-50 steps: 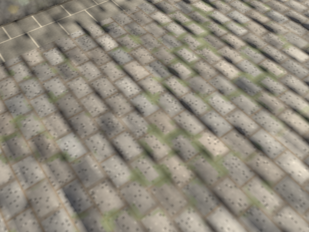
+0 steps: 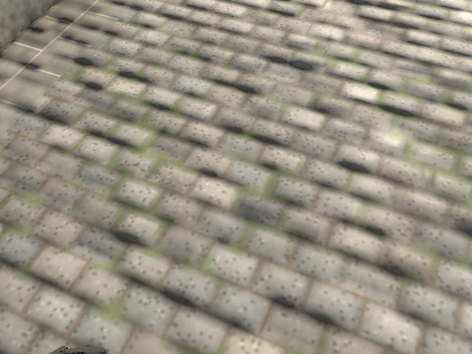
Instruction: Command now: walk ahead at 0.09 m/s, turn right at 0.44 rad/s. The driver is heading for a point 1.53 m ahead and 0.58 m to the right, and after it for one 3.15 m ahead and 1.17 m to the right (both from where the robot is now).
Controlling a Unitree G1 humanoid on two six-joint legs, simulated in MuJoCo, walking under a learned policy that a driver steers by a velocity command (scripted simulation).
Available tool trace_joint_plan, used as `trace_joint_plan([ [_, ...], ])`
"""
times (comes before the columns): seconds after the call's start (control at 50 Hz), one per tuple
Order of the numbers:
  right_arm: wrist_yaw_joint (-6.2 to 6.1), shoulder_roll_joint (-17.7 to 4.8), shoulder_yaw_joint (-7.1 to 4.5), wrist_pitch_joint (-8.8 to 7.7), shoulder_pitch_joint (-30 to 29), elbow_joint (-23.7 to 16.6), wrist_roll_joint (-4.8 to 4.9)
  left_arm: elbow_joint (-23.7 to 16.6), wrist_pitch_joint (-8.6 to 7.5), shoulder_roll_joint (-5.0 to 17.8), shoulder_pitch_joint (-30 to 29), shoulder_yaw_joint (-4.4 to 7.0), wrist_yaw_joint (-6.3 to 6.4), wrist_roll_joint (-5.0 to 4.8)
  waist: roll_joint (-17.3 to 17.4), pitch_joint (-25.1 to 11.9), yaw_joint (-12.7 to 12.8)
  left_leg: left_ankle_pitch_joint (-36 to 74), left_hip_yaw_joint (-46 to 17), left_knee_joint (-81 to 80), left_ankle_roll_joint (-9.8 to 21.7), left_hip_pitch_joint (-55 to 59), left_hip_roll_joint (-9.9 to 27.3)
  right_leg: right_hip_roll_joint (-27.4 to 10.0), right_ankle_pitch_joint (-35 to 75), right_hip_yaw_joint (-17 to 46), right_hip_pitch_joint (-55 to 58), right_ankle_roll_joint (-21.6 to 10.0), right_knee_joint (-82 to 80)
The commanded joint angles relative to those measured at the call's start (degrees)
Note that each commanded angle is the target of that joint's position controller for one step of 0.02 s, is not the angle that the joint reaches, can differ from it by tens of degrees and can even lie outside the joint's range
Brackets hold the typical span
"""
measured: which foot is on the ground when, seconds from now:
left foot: up 0.00-0.24, down 0.26-0.70, up 0.72-1.00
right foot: down 0.00-0.26, up 0.28-0.68, down 0.70-1.00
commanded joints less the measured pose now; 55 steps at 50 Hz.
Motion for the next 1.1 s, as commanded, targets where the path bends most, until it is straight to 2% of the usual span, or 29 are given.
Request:
trace_joint_plan([
  [0.02, -1.10, -5.4, -1.48, 1.34, 3.3, -3.6, -0.39, -3.9, 0.46, 9.7, 0.4, 3.22, 0.61, 0.41, -6.8, -9.9, -0.8, 4.1, -2.3, -2.8, -0.8, -4.8, 1.3, -13.4, 12.3, 17.2, 10.4, -12.1, -10.4],
  [0.08, -1.50, -3.9, -1.02, 1.66, 3.1, -3.6, -0.53, -4.0, 0.80, 10.2, 0.5, 3.69, 1.49, 0.38, -8.5, -11.4, -0.7, 6.6, -2.2, -10.7, -1.2, -0.8, -0.3, -12.0, 8.7, 16.8, 7.8, -12.0, -10.7],
  [0.18, -0.58, -3.9, -0.99, 1.41, -0.5, -5.4, -0.14, -4.0, 1.98, 10.7, 1.2, 4.14, 2.42, -0.09, -9.8, -11.0, 0.7, 10.8, -3.0, -21.3, -0.4, 3.5, -2.0, -10.8, -4.7, 21.4, 6.6, -9.9, -10.9],
  [0.24, 0.23, -4.0, -1.52, 0.74, 2.5, -4.9, -0.05, -4.1, 2.90, 10.4, 0.8, 4.07, 2.75, -0.95, -9.7, -10.0, -1.3, 16.7, -1.4, -35.5, 1.9, 11.4, -2.6, -8.6, -7.8, 22.7, 4.6, -6.8, -8.1],
  [0.26, 0.12, -6.4, -2.35, 0.73, 4.5, -4.8, -0.64, -3.8, 3.04, 9.0, 2.4, 3.67, 2.90, -1.16, -7.0, -9.7, -1.6, 17.6, -4.4, -40.5, 4.0, 17.1, 2.3, -5.9, -12.9, 20.7, 0.2, -3.9, -4.2],
  [0.28, -0.25, -12.3, -3.79, 1.21, 4.7, -5.3, -2.32, -4.9, 2.87, 5.5, 3.7, 2.93, 2.75, -1.05, 7.4, -8.6, 0.2, 18.8, -18.3, -45.1, 10.2, 21.6, 16.4, 2.1, -23.9, 10.8, -10.4, 0.3, 9.4],
  [0.3, 0.01, -12.4, -4.09, 1.19, 2.7, -6.0, -3.85, -6.0, 1.95, 8.6, 2.5, 3.91, 2.68, -0.73, 16.1, -6.7, -0.3, 22.8, -29.7, -49.7, 17.4, 15.4, 24.1, 4.4, -28.6, 5.6, -14.3, 2.6, 22.8],
  [0.32, -0.39, -9.4, -3.15, 0.77, -1.4, -8.1, -3.67, -4.4, 1.86, 12.0, 3.9, 5.19, 2.57, -0.64, 10.8, -6.0, 1.2, 24.3, -25.9, -49.1, 17.3, 13.6, 22.3, 1.8, -25.0, 7.8, -12.7, 3.5, 31.9],
  [0.34, -0.70, -6.8, -2.59, 0.59, -5.0, -8.8, -2.60, -2.5, 2.48, 12.1, 6.3, 5.58, 2.64, -0.91, 7.9, -5.2, 3.0, 25.5, -19.4, -47.9, 14.4, 12.7, 18.4, 1.6, -21.6, 6.8, -12.1, 4.2, 35.7],
  [0.38, -1.15, -4.5, -1.82, 0.58, -7.1, -9.6, -0.83, -0.7, 3.95, 9.8, 9.0, 5.23, 3.03, -0.51, 6.8, -4.2, 3.2, 28.5, -11.8, -46.8, 12.5, 13.6, 14.7, 0.8, -16.8, 5.3, -12.5, 6.4, 42.7],
  [0.4, -1.38, -4.3, -1.64, 0.81, -6.7, -9.6, -0.89, -1.0, 4.24, 8.8, 8.5, 4.92, 2.95, -0.71, 6.6, -3.7, 2.8, 29.7, -8.7, -47.1, 12.6, 13.1, 13.4, 0.5, -15.4, 3.8, -11.8, 7.2, 43.5],
  [0.44, -1.81, -4.6, -1.85, 1.42, -4.1, -9.2, -1.18, -2.8, 4.26, 7.2, 4.6, 4.18, 2.74, -1.35, 7.6, -3.3, 0.6, 30.3, -5.6, -47.3, 13.3, 17.0, 12.9, -0.9, -13.3, 1.3, -13.3, 8.4, 38.2],
  [0.48, -2.13, -6.0, -2.52, 1.99, -1.1, -8.4, -1.16, -4.5, 4.08, 5.9, 1.5, 3.48, 2.29, -1.26, 8.5, -4.4, -1.6, 32.1, -5.1, -46.6, 14.3, 21.7, 14.4, -2.6, -14.0, 0.4, -13.1, 9.1, 31.6],
  [0.56, -1.47, -9.3, -3.97, 2.40, -1.4, -8.2, -0.48, -6.1, 3.96, 5.1, 0.4, 2.69, 0.91, -1.02, 10.2, -6.3, -2.2, 36.0, -2.1, -45.5, 14.9, 20.4, 16.7, -4.2, -17.6, -3.5, -3.3, 7.7, 19.7],
  [0.62, -0.64, -10.6, -4.69, 2.00, -0.3, -7.4, 0.94, -6.3, 4.27, 6.2, 0.9, 3.00, 0.07, -1.41, 10.2, -6.3, -2.3, 17.9, -2.5, -47.6, 14.0, 17.9, 18.0, -3.7, -16.7, -6.1, 2.3, 4.5, 11.7],
  [0.66, -0.25, -10.2, -4.58, 1.67, -2.1, -7.0, 2.00, -4.4, 3.90, 6.0, 5.3, 3.35, -0.53, -1.59, 9.0, -5.5, 1.0, 9.5, -0.7, -45.6, 11.8, 13.0, 17.3, -2.6, -11.9, -8.0, 11.0, 1.0, 1.3],
  [0.68, -0.07, -8.0, -4.03, 1.47, -1.6, -6.4, 1.90, -2.0, 3.61, 6.8, 10.1, 4.00, -0.36, -1.79, 6.6, -6.4, 2.7, 6.1, 2.2, -41.1, 9.8, 8.3, 15.2, -0.6, -11.9, -8.7, 19.1, -0.7, -2.0],
  [0.7, 0.42, -4.2, -2.96, 1.16, -2.1, -6.4, 0.95, 0.5, 3.22, 8.9, 17.2, 5.11, 0.11, -2.19, -1.1, -7.8, 5.1, 2.3, 7.5, -27.9, 6.0, -1.1, 11.7, -4.4, -13.9, -1.1, 30.1, -3.5, -4.9],
  [0.72, 0.99, 0.3, -1.39, 0.52, -5.5, -10.3, -1.29, -0.2, 2.43, 16.6, 20.6, 6.37, 0.81, -1.68, -18.5, -6.6, 5.4, -8.0, 10.9, -4.1, 0.7, -21.9, 3.5, -20.6, -19.9, 27.6, 37.0, -12.0, -9.6],
  [0.74, 0.94, -3.8, -2.53, -1.18, -10.6, -12.5, 0.32, -1.8, 0.18, 16.0, 19.6, 5.76, 0.06, -0.32, -14.5, -5.4, 7.9, -6.5, -0.9, 2.5, 1.3, -28.9, 0.6, -25.1, -28.3, 40.0, 31.4, -19.1, -17.3],
  [0.76, 1.38, -6.9, -3.42, -2.18, -11.6, -12.8, 1.95, -1.6, -1.17, 12.6, 16.5, 4.49, 0.03, -0.14, -12.2, -0.8, 6.1, -0.1, -2.9, 3.0, 2.6, -30.3, 2.9, -23.5, -30.9, 35.6, 29.3, -17.4, -19.1],
  [0.78, 1.62, -8.2, -3.93, -2.86, -9.7, -11.5, 1.58, -1.7, -1.87, 10.0, 13.9, 3.48, 0.25, -0.63, -10.6, 1.3, 4.1, 6.8, -2.8, 1.0, 3.1, -29.3, 4.2, -20.7, -28.0, 29.8, 27.4, -14.7, -18.9],
  [0.8, 1.44, -8.0, -4.04, -3.34, -8.3, -10.0, 0.19, -2.0, -1.88, 9.0, 11.7, 2.99, 0.63, -0.84, -8.9, 1.2, 3.0, 11.7, -2.7, -1.7, 2.7, -26.9, 4.9, -18.2, -22.4, 25.4, 26.1, -12.7, -18.5],
  [0.82, 1.48, -7.8, -4.13, -3.70, -7.5, -9.5, -0.60, -2.2, -1.82, 8.7, 10.7, 2.70, 0.99, -0.73, -9.0, 1.1, 2.1, 15.7, -2.6, -4.5, 2.0, -24.1, 4.8, -16.0, -16.6, 22.0, 24.6, -11.7, -18.9],
  [0.84, 1.67, -7.0, -3.99, -3.96, -7.5, -9.0, -0.72, -2.1, -1.92, 8.6, 11.1, 2.56, 1.32, -0.34, -8.4, 0.3, 1.9, 19.5, -1.8, -5.9, 1.4, -22.1, 3.8, -14.6, -11.5, 19.8, 24.1, -11.2, -19.1],
  [0.9, 1.87, -4.3, -3.05, -4.12, -9.6, -8.8, -0.42, -0.6, -2.26, 9.4, 13.5, 2.80, 2.14, -0.51, -6.4, -0.4, 2.7, 27.0, -1.1, -16.0, -0.1, -18.7, 1.8, -12.4, -2.8, 15.0, 23.4, -10.1, -18.5],
  [0.98, 2.94, -2.3, -1.80, -4.39, -14.7, -9.6, 0.40, 2.2, -2.40, 10.0, 16.8, 2.97, 2.49, -0.99, -8.1, 0.8, 5.2, 33.5, -0.3, -28.6, -0.7, -11.9, 0.1, -11.6, -0.5, 12.2, 20.6, -8.8, -18.2],
  [1.04, 3.81, -2.7, -1.47, -4.86, -17.6, -10.7, 0.85, 4.3, -2.37, 10.1, 19.1, 2.96, 2.33, -1.44, -7.6, 2.5, 6.4, 33.3, -0.5, -32.6, 0.6, -10.6, 0.1, -13.6, 0.5, 13.7, 22.1, -8.9, -17.0],
  [1.1, 4.17, -4.3, -1.85, -5.29, -16.2, -11.0, 0.92, 5.5, -1.95, 10.8, 18.9, 3.26, 2.39, -1.46, -8.9, 2.7, 5.2, 29.3, -0.4, -35.3, 3.1, -7.8, 0.1, -15.7, 6.4, 15.1, 25.6, -7.8, -14.6],
])
Velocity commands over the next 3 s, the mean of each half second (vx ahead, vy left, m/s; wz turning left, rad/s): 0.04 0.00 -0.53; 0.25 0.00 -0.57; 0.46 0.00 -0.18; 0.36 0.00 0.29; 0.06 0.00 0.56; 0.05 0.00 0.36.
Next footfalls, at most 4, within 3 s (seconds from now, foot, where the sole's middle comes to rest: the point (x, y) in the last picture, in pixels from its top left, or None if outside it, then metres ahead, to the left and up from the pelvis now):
0.26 left None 0.11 0.14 -0.77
0.70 right None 0.00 -0.10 -0.77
1.18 left None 0.39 -0.08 -0.77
1.68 right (425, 334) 0.47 -0.46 -0.77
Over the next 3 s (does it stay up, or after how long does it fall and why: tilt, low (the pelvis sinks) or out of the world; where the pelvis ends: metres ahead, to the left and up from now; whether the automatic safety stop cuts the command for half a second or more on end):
stays up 0.59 -0.39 0.01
